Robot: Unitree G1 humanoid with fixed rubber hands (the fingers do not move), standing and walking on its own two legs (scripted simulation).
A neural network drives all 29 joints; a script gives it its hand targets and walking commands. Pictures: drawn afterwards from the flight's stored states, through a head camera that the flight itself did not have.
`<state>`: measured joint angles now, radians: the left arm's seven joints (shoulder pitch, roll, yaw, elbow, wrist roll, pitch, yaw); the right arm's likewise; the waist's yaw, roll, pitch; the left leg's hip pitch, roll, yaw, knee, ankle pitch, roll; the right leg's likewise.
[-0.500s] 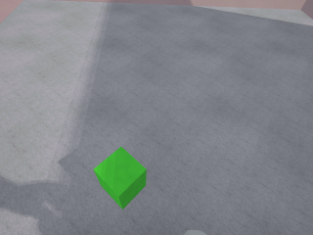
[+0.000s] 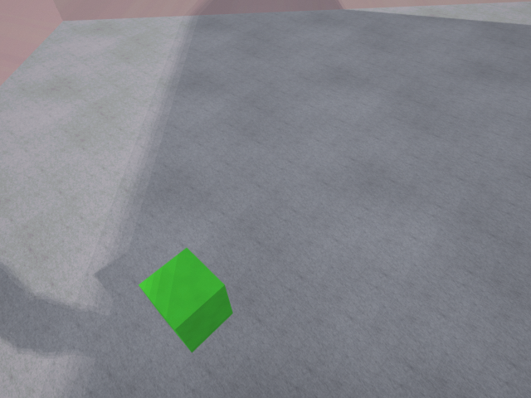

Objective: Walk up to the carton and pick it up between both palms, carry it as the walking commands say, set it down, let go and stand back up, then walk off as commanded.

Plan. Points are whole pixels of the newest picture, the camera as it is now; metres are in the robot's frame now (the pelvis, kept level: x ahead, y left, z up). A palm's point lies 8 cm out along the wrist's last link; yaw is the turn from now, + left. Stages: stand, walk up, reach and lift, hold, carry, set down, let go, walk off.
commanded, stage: stand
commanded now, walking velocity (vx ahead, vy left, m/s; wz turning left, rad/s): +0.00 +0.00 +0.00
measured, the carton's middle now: (189, 300) +0.54 +0.34 -0.65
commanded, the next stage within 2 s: none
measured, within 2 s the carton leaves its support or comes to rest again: neither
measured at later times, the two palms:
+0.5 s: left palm out of the picture -0.01 +0.19 -0.14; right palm out of the picture +0.00 -0.24 -0.14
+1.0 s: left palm out of the picture -0.02 +0.16 -0.14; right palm out of the picture -0.02 -0.23 -0.15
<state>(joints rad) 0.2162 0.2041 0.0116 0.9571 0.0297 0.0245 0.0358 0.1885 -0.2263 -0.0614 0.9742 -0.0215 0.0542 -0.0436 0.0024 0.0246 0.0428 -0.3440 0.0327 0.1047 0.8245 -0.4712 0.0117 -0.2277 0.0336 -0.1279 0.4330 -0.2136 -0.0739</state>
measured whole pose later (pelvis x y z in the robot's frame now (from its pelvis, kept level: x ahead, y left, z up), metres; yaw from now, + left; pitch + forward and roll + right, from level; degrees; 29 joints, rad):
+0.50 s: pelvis +0.01 -0.03 +0.01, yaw -1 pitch -1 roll +0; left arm 0.32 0.14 0.00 1.14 0.01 -0.01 0.04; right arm 0.29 -0.14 -0.01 1.13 -0.01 0.00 -0.04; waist 0.01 0.02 0.03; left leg -0.08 0.03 0.10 0.35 -0.24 0.00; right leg -0.12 0.07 -0.12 0.30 -0.17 -0.10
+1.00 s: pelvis +0.03 -0.03 +0.01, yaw -1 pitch -1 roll +0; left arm 0.36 0.10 0.00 1.18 0.01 -0.03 0.05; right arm 0.35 -0.10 0.00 1.18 -0.01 0.00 -0.05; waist 0.01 0.02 0.01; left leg -0.07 0.05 0.10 0.37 -0.28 -0.01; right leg -0.11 0.09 -0.12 0.31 -0.20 -0.11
